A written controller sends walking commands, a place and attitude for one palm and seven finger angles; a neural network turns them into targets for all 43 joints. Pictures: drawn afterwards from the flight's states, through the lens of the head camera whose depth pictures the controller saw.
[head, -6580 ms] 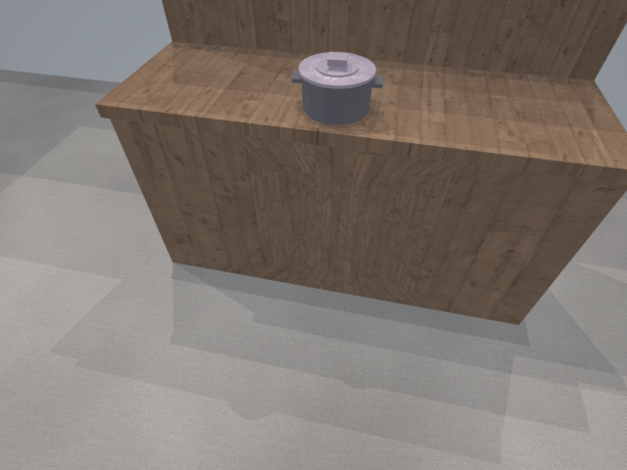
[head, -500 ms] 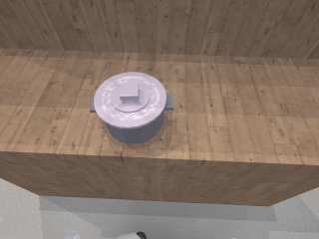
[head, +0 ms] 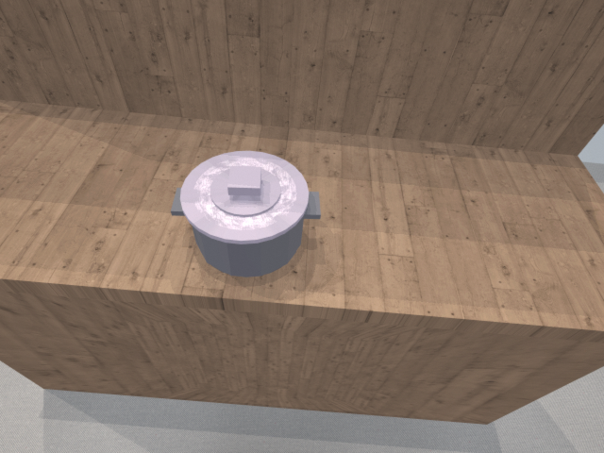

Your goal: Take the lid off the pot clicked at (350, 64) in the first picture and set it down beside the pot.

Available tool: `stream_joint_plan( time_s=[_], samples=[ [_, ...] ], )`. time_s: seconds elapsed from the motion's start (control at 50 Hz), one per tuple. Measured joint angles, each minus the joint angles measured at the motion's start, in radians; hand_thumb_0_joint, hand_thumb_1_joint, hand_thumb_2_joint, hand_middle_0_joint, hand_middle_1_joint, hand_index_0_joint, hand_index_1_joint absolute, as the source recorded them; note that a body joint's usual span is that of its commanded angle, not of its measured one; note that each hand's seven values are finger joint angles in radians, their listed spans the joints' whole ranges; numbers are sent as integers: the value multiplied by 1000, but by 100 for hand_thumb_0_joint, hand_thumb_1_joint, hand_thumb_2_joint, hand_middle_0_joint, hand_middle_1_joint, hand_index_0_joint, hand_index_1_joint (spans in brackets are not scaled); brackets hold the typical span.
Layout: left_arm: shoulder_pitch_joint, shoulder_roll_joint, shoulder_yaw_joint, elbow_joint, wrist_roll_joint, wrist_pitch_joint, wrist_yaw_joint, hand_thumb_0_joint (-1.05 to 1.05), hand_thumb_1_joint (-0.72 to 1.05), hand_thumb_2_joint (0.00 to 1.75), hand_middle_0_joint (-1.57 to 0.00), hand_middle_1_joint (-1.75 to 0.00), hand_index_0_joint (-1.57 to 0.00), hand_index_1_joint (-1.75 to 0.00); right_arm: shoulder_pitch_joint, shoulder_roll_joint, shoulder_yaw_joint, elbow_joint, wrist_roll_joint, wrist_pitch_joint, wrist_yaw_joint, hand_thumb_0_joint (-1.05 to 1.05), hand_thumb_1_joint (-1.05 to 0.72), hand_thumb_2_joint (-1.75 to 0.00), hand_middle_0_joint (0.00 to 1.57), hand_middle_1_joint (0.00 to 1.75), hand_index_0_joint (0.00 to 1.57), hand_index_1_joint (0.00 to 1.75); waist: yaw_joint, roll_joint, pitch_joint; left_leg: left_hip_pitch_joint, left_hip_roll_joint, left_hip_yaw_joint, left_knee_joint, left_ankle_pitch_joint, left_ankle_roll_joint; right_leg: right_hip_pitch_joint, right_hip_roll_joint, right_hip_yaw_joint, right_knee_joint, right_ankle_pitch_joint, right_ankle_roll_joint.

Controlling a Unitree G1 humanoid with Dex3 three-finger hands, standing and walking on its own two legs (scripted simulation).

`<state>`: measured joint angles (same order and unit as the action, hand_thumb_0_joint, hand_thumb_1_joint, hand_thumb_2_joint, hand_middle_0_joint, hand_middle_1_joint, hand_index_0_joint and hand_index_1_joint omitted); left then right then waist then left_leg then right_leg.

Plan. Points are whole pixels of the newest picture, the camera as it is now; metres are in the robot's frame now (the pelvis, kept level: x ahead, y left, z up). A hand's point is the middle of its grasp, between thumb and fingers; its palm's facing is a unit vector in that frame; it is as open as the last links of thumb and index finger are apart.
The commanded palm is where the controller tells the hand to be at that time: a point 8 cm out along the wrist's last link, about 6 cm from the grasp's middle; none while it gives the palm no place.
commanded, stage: look again from close up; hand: left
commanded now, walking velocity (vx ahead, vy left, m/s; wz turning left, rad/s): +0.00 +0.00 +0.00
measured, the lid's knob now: (245, 180) +0.47 +0.12 +0.09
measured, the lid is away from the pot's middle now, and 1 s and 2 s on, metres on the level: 0.00 0.00 0.00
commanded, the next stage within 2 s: none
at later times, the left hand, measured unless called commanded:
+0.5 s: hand out of the picture +0.01 +0.20 -0.18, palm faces +0.01 -0.99 -0.15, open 7.3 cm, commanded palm none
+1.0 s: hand out of the picture -0.01 +0.21 -0.18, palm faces +0.01 -0.99 -0.14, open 7.3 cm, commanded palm none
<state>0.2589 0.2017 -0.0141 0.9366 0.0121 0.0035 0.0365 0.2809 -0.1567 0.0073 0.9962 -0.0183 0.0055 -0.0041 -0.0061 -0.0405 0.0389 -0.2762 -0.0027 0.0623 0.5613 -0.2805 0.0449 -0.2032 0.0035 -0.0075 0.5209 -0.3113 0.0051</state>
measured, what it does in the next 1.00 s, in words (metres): stands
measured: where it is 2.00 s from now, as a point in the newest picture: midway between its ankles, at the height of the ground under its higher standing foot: outside the picture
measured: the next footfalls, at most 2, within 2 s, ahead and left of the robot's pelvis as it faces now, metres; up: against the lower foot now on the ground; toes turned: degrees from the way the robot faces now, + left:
none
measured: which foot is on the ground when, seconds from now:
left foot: down 0.00-1.00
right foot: down 0.00-1.00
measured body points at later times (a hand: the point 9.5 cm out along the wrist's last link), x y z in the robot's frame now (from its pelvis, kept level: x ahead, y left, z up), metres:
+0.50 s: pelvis +0.01 +0.03 +0.00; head +0.02 +0.06 +0.45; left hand +0.01 +0.25 -0.17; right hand +0.06 -0.21 -0.13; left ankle +0.01 +0.09 -0.73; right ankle -0.02 -0.13 -0.73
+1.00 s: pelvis +0.01 +0.05 +0.01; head +0.02 +0.08 +0.45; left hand -0.01 +0.27 -0.17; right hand +0.01 -0.18 -0.14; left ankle +0.01 +0.09 -0.73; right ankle -0.02 -0.13 -0.73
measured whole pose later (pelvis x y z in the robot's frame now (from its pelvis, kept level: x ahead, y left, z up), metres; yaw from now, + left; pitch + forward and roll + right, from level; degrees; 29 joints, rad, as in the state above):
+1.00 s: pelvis +0.01 +0.05 +0.01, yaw +0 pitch -1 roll -1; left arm 0.34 0.18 -0.02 1.09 0.01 0.00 0.04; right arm 0.30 -0.12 0.01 1.11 0.00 -0.03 -0.02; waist 0.01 -0.06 0.03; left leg -0.20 -0.07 0.09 0.46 -0.25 0.12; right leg -0.12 -0.06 0.01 0.41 -0.27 0.07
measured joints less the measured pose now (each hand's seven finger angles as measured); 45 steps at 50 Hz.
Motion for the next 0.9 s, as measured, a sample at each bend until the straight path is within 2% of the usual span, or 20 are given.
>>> stream_joint_plan(
  time_s=[0.2, 0.42, 0.9],
  samples=[
    [70, 17, 1, 75, 0, 3, 0, 1, 92, 90, -20, -30, -20, -30, -16, 1, -1, 29, 11, -20, -9, 1, -92, -90, 21, 30, 20, 30, 15, -7, -6, 24, -9, 9, -25, -3, 13, 29, -8, 9, -40, 9, 15],
    [72, -3, -8, 109, 1, -4, 2, 1, 91, 90, -20, -30, -20, -30, -45, 4, -1, 52, 16, -33, -16, 1, -93, -90, 21, 30, 20, 30, 25, -14, -15, 56, -31, 13, -61, 7, 32, 63, -29, 12, -78, 20, 34],
    [72, -15, -6, 141, 3, -5, 5, 1, 91, 90, -20, -30, -20, -30, 8, 23, -1, 105, 16, -32, -15, 1, -92, -90, 21, 30, 20, 30, 17, -21, -5, 73, -64, 25, -102, 30, 65, 77, -62, 21, -112, 41, 59]
  ],
)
